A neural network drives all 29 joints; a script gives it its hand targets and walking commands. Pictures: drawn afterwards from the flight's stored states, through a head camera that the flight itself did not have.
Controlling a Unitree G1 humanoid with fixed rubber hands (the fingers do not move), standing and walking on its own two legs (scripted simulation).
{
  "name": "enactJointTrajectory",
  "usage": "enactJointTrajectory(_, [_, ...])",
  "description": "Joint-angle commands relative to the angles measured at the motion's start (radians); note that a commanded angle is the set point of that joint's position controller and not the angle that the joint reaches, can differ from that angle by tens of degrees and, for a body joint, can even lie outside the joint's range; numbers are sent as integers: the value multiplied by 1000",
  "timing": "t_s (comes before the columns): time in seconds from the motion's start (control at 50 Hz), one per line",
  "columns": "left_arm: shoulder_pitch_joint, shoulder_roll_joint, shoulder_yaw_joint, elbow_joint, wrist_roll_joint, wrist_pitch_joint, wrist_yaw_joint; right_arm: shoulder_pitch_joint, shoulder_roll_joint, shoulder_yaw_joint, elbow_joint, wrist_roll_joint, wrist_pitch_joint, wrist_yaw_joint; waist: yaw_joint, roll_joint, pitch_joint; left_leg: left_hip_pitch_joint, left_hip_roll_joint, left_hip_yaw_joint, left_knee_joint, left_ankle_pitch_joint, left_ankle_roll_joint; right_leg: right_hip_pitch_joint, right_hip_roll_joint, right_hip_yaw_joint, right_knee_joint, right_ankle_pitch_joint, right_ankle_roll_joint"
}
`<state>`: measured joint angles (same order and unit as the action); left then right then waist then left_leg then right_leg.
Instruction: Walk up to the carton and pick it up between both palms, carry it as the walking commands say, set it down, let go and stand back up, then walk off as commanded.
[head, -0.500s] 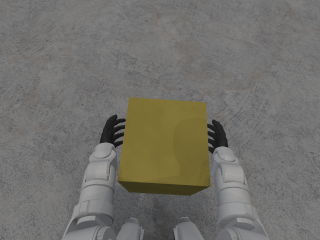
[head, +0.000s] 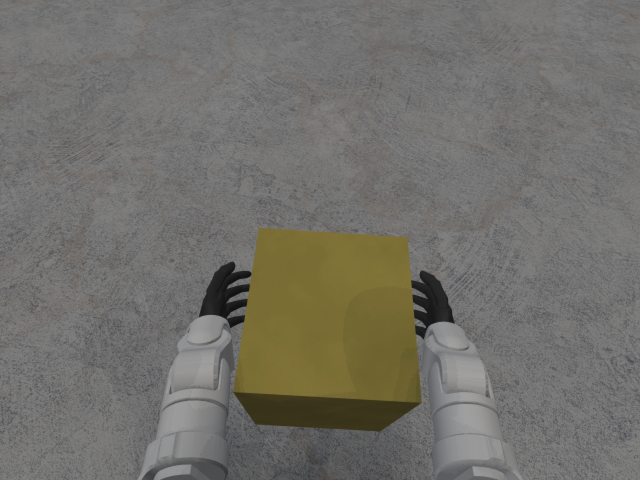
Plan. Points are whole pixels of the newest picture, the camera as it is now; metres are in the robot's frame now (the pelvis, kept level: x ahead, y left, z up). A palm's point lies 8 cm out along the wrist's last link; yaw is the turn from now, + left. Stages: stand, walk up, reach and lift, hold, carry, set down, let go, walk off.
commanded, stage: reach and lift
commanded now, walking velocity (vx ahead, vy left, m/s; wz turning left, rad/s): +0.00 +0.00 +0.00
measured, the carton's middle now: (325, 338) +0.34 -0.01 -0.09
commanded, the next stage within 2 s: hold in 1.60 s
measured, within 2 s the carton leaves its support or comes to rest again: neither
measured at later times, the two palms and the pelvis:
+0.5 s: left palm (201, 308) +0.32 +0.14 +0.05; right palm (454, 320) +0.31 -0.15 +0.05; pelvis +0.01 +0.00 +0.02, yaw +0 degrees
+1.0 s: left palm (192, 311) +0.30 +0.14 +0.08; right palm (462, 320) +0.30 -0.15 +0.07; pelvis +0.00 +0.00 +0.02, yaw +0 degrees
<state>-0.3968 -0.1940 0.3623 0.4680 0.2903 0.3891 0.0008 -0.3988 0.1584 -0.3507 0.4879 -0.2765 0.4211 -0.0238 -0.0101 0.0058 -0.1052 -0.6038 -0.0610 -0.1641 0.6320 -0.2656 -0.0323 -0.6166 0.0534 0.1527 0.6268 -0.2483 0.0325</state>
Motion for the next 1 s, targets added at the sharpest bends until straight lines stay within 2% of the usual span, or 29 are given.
enactJointTrajectory(0.0, [-471, -967, -581, 78, -153, 17, -248, -541, 975, 603, -7, 179, -23, 266, -1, -9, -464, 256, -59, 110, -95, 243, -1, 335, 58, -107, -87, 249, -5])
enactJointTrajectory(0.22, [-422, -968, -598, 35, -174, 95, -249, -502, 965, 613, -65, 202, 61, 266, -7, -5, -342, 382, -47, 101, -191, 262, -5, 454, 52, -109, -182, 261, 1])
enactJointTrajectory(0.44, [-386, -967, -660, -75, -227, 187, -250, -469, 965, 667, -175, 249, 156, 267, -2, 0, -266, 490, -40, 96, -261, 287, -7, 548, 51, -103, -253, 269, -1])
enactJointTrajectory(0.62, [-408, -948, -676, -135, -258, 268, -259, -488, 955, 680, -234, 274, 239, 269, -3, -8, -189, 535, -37, 98, -301, 214, 0, 585, 46, -100, -293, 202, -7])
enactJointTrajectory(0.74, [-414, -926, -644, -134, -253, 311, -263, -492, 939, 659, -236, 272, 283, 270, 0, -13, -122, 531, -39, 105, -320, 149, 7, 592, 41, -99, -314, 150, -7])
enactJointTrajectory(0.86, [-447, -922, -616, -125, -246, 324, -265, -527, 943, 641, -225, 269, 294, 276, 14, -11, -99, 527, -38, 112, -320, 104, 11, 582, 39, -100, -313, 101, -9])
enactJointTrajectory(0.98, [-467, -927, -621, -131, -250, 327, -262, -544, 941, 638, -230, 268, 292, 277, 15, -6, -113, 541, -36, 108, -316, 115, 10, 581, 42, -103, -306, 102, -9])
